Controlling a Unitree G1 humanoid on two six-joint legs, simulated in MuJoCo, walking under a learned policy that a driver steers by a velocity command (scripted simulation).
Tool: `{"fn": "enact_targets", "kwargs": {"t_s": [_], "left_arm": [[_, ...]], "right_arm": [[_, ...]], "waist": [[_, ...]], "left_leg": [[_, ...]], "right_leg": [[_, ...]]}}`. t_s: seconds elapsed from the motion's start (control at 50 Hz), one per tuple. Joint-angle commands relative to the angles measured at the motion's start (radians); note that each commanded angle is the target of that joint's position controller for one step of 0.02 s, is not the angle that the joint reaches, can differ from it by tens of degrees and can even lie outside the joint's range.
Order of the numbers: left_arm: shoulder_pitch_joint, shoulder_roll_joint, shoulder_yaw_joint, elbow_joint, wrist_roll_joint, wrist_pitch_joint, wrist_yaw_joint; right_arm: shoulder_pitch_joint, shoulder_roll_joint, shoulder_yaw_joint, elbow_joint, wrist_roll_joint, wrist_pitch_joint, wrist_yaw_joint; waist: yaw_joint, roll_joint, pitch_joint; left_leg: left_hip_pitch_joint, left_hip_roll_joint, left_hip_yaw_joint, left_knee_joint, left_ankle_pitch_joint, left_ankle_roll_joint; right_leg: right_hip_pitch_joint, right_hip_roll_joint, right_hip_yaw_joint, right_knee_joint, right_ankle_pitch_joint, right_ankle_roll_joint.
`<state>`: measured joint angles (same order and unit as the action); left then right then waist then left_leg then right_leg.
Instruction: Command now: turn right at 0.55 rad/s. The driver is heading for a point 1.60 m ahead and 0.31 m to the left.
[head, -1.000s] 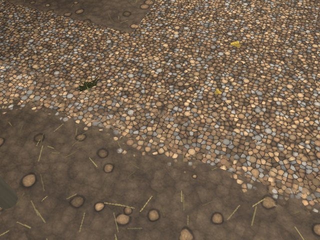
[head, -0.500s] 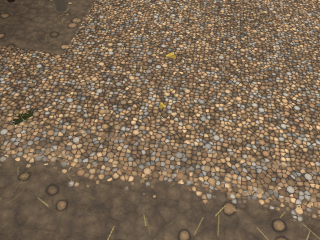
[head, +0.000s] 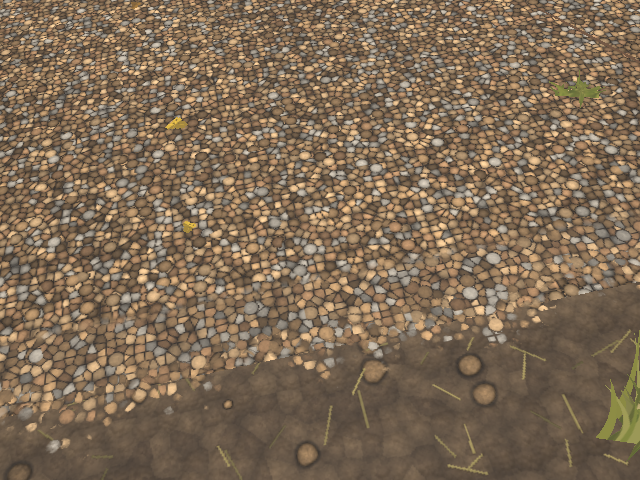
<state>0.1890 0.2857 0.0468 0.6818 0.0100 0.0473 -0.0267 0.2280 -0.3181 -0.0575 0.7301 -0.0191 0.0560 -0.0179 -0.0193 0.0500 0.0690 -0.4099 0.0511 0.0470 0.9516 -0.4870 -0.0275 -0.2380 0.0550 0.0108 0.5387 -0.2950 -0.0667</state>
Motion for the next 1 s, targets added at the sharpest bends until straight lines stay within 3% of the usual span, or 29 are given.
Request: {"fn": "enact_targets", "kwargs": {"t_s": [0.02,0.04,0.08,0.12,0.2,0.26,0.3,0.34,0.38,0.4,0.42,0.44,0.46,0.5,0.54,0.58,0.66,0.72,0.76,0.78,0.8,0.82,0.84,0.86,0.88,0.92,1.0], "left_arm": [[-0.019,0.165,0.045,-0.056,-0.007,-0.01,0.024],[-0.019,0.146,0.037,-0.056,-0.009,-0.013,0.026],[0.012,0.14,0.033,-0.044,-0.01,-0.021,0.025],[0.029,0.129,0.027,-0.032,-0.006,-0.028,0.027],[0.033,0.068,-0.01,-0.001,0.014,-0.039,0.04],[0.037,0.114,-0.006,0.027,0.024,-0.04,0.047],[0.036,0.144,0.003,0.038,0.016,-0.035,0.052],[0.024,0.151,0.009,0.044,0.006,-0.031,0.059],[0.017,0.154,0.015,0.052,0.001,-0.029,0.066],[0.011,0.144,0.015,0.041,0.003,-0.032,0.068],[0.011,0.111,0.011,0.011,0.005,-0.033,0.066],[-0.029,0.073,0.002,0.001,0.003,-0.022,0.072],[-0.053,0.091,0.005,-0.001,0.011,-0.014,0.071],[-0.035,0.092,0.012,0.014,0.005,-0.008,0.059],[-0.022,0.094,0.012,0.015,0.008,-0.007,0.049],[-0.036,0.082,0.007,0.007,0.007,-0.007,0.044],[-0.063,0.082,0.0,-0.024,-0.001,-0.014,0.048],[-0.002,0.093,0.001,-0.021,-0.005,-0.025,0.057],[0.083,0.102,0.006,0.0,0.005,-0.039,0.072],[0.115,0.184,0.021,-0.002,0.02,-0.046,0.081],[0.061,0.291,0.043,-0.025,0.024,-0.04,0.074],[0.053,0.25,0.037,-0.022,0.038,-0.037,0.065],[0.006,0.172,0.015,-0.031,0.03,-0.04,0.061],[-0.034,0.133,0.004,-0.038,0.022,-0.044,0.061],[-0.047,0.124,0.002,-0.042,0.018,-0.05,0.066],[-0.005,0.123,0.003,-0.033,0.016,-0.058,0.069],[0.099,0.137,0.015,0.003,0.013,-0.059,0.065]], "right_arm": [[-0.003,-0.107,-0.027,-0.07,0.001,-0.015,0.004],[0.025,-0.109,-0.028,-0.051,-0.007,-0.015,0.01],[0.032,-0.092,-0.024,-0.041,-0.002,-0.009,0.018],[0.025,-0.072,-0.018,-0.034,0.004,0.001,0.019],[0.006,-0.031,0.002,-0.007,0.004,0.012,0.023],[-0.003,-0.046,0.001,0.008,0.011,0.01,0.022],[0.003,-0.062,-0.002,0.01,0.016,0.001,0.019],[0.025,-0.05,0.003,0.017,0.018,-0.012,0.016],[0.044,-0.041,0.009,0.02,0.014,-0.029,0.012],[0.052,-0.076,0.003,0.017,0.005,-0.038,0.009],[0.085,-0.154,-0.013,0.011,-0.005,-0.048,0.007],[0.071,-0.196,-0.033,0.017,0.015,-0.045,0.014],[0.109,-0.164,-0.029,0.02,0.011,-0.048,0.018],[0.038,-0.137,-0.03,0.011,0.012,-0.035,0.013],[-0.005,-0.124,-0.033,-0.002,0.015,-0.024,0.008],[0.022,-0.122,-0.038,-0.001,0.016,-0.017,0.011],[0.04,-0.157,-0.058,-0.004,0.008,-0.008,0.018],[-0.023,-0.167,-0.065,-0.024,0.007,-0.004,0.027],[-0.08,-0.148,-0.059,-0.041,0.02,-0.005,0.026],[-0.045,-0.086,-0.044,-0.054,0.022,-0.01,0.026],[-0.012,-0.051,-0.036,-0.065,0.012,-0.012,0.019],[-0.034,-0.135,-0.051,-0.064,-0.02,-0.011,0.017],[-0.039,-0.147,-0.061,-0.046,-0.014,-0.012,0.026],[-0.011,-0.129,-0.06,-0.024,-0.01,-0.009,0.036],[0.012,-0.119,-0.059,-0.011,-0.01,-0.005,0.047],[0.014,-0.103,-0.051,-0.009,-0.005,-0.001,0.063],[-0.071,-0.073,-0.034,-0.046,0.002,0.01,0.07]], "waist": [[0.004,-0.192,-0.046],[0.001,-0.19,-0.087],[0.007,-0.153,-0.122],[0.015,-0.148,-0.118],[0.035,-0.166,-0.088],[0.046,-0.178,-0.053],[0.04,-0.166,-0.046],[0.021,-0.144,-0.057],[-0.005,-0.112,-0.069],[0.0,-0.069,-0.084],[0.02,0.067,-0.109],[0.001,0.187,-0.044],[-0.028,0.146,-0.047],[0.016,0.051,-0.036],[0.032,0.061,-0.053],[0.008,0.069,-0.079],[-0.022,0.095,-0.103],[0.009,0.115,-0.115],[0.065,0.08,-0.114],[0.054,-0.107,-0.139],[0.039,-0.319,-0.112],[0.031,-0.235,-0.056],[0.007,-0.159,-0.008],[-0.013,-0.139,0.022],[-0.022,-0.161,0.001],[0.0,-0.169,-0.034],[0.057,-0.181,-0.062]], "left_leg": [[-0.172,-0.005,-0.074,0.12,0.079,-0.004],[-0.141,-0.015,-0.065,0.138,0.106,-0.008],[-0.117,-0.024,-0.061,0.134,0.127,-0.013],[-0.114,-0.022,-0.061,0.083,0.138,-0.015],[0.028,-0.017,-0.069,-0.152,0.134,-0.002],[0.115,-0.054,-0.06,-0.262,0.092,0.021],[0.114,-0.068,-0.058,-0.289,0.065,0.035],[0.137,-0.075,-0.043,-0.356,0.089,0.049],[0.217,-0.065,-0.066,-0.527,0.252,0.069],[0.266,-0.012,-0.165,-0.559,0.355,0.093],[0.324,0.151,-0.377,-0.587,0.6,0.15],[0.274,0.273,-0.53,-0.609,0.826,0.282],[0.297,0.302,-0.564,-0.646,0.837,0.342],[0.272,0.197,-0.44,-0.639,0.739,0.302],[0.291,0.117,-0.375,-0.624,0.703,0.252],[0.32,0.097,-0.379,-0.609,0.684,0.247],[0.309,0.104,-0.452,-0.58,0.635,0.245],[0.236,0.08,-0.499,-0.557,0.635,0.204],[0.126,0.01,-0.485,-0.496,0.476,0.12],[0.001,-0.084,-0.382,-0.345,0.157,0.067],[-0.167,-0.244,-0.183,-0.146,-0.085,0.043],[-0.159,-0.136,-0.193,-0.001,-0.059,0.049],[-0.141,-0.118,-0.193,0.056,-0.001,0.051],[-0.129,-0.109,-0.173,0.102,0.051,0.04],[-0.127,-0.104,-0.149,0.142,0.092,0.028],[-0.137,-0.099,-0.113,0.156,0.104,0.002],[-0.154,-0.091,-0.098,0.049,0.084,-0.019]], "right_leg": [[0.138,-0.239,0.273,-0.224,0.53,-0.141],[0.155,-0.221,0.248,-0.216,0.59,-0.136],[0.175,-0.221,0.237,-0.213,0.617,-0.134],[0.191,-0.227,0.238,-0.231,0.564,-0.135],[0.131,-0.229,0.21,-0.278,0.367,-0.117],[0.078,-0.239,0.211,-0.263,0.288,-0.119],[0.088,-0.264,0.23,-0.226,0.336,-0.135],[0.107,-0.275,0.227,-0.176,0.423,-0.138],[0.087,-0.255,0.194,-0.112,0.44,-0.098],[0.039,-0.216,0.164,-0.047,0.377,-0.061],[-0.054,-0.103,0.063,0.113,0.209,-0.014],[-0.162,0.035,-0.04,0.193,-0.116,0.032],[-0.225,0.024,0.008,0.372,-0.287,0.041],[-0.246,-0.006,0.044,0.483,-0.219,0.061],[-0.247,-0.014,0.035,0.441,-0.156,0.084],[-0.244,-0.005,0.014,0.377,-0.148,0.102],[-0.184,0.001,0.018,0.224,-0.14,0.096],[-0.048,0.023,0.016,0.065,-0.103,0.078],[0.127,-0.003,0.035,-0.196,0.052,0.064],[0.228,-0.211,0.247,-0.324,-0.107,0.02],[0.201,-0.42,0.541,-0.413,-0.306,-0.081],[0.079,-0.455,0.534,-0.395,-0.295,-0.139],[0.028,-0.396,0.44,-0.384,-0.227,-0.136],[0.011,-0.331,0.323,-0.368,-0.092,-0.115],[0.047,-0.289,0.24,-0.346,0.031,-0.102],[0.117,-0.267,0.14,-0.297,0.282,-0.11],[0.228,-0.309,0.104,-0.246,0.463,-0.146]]}}
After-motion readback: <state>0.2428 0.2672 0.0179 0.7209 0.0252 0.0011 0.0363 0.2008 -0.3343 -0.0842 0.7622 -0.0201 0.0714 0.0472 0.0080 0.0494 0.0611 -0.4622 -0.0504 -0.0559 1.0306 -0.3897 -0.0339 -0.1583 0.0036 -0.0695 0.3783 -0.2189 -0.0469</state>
